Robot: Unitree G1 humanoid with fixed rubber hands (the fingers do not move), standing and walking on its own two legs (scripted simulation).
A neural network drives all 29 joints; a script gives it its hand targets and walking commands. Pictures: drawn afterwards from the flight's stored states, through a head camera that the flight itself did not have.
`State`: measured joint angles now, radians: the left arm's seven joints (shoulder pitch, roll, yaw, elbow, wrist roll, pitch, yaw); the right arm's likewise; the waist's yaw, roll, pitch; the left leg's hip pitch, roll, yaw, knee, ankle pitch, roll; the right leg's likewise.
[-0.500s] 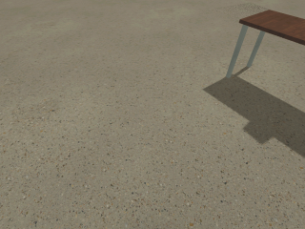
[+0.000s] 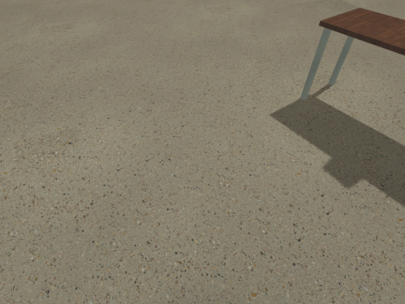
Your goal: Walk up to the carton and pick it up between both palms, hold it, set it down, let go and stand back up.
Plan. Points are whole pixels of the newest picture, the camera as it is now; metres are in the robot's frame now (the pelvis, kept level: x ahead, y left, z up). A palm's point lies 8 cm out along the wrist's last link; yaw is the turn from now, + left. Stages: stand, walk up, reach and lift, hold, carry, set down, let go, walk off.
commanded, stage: stand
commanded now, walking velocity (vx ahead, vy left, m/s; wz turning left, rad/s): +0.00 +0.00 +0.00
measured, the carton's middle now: out of the picture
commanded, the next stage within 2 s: none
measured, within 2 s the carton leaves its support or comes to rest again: neither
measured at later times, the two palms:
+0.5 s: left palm out of the picture +0.06 +0.25 -0.13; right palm out of the picture +0.09 -0.25 -0.12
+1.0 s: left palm out of the picture +0.08 +0.25 -0.13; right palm out of the picture +0.09 -0.25 -0.12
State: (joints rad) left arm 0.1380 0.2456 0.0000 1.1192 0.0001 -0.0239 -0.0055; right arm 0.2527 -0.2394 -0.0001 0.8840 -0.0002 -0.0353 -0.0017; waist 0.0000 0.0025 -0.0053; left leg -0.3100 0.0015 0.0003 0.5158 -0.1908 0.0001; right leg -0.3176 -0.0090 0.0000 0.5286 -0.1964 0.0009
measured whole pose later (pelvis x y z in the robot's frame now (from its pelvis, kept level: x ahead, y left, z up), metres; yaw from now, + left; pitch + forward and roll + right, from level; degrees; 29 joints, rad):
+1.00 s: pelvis +0.01 +0.00 +0.00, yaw +0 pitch +0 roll +0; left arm 0.12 0.25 0.00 1.13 0.00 -0.02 -0.01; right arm 0.22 -0.24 0.00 0.89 0.00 -0.03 0.00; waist 0.00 0.00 0.00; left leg -0.31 0.00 0.00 0.49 -0.19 0.00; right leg -0.32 -0.01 0.00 0.52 -0.20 0.00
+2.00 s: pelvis +0.01 +0.00 +0.00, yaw +0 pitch +1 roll +0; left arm 0.12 0.25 0.00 1.13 0.00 -0.03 -0.01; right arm 0.25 -0.24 0.00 0.89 0.00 -0.03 0.00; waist 0.00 0.00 -0.01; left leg -0.31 0.00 0.00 0.49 -0.19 0.00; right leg -0.32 -0.01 0.00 0.51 -0.20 0.00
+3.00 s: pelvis +0.02 +0.00 +0.00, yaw +0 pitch +1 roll +0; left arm 0.13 0.25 0.00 1.14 0.00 -0.03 -0.01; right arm 0.25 -0.24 0.00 0.89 0.00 -0.03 0.00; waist 0.00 0.00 -0.03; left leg -0.31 0.00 0.00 0.49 -0.20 0.00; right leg -0.32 -0.01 0.00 0.50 -0.20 0.00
